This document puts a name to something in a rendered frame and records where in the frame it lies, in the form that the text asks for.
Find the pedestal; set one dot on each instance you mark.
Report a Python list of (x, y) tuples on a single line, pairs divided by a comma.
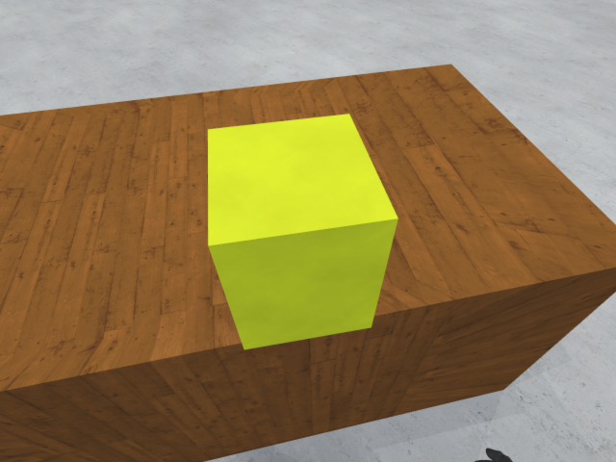
[(117, 343)]

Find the carton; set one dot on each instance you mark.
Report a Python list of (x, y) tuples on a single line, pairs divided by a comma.
[(300, 228)]

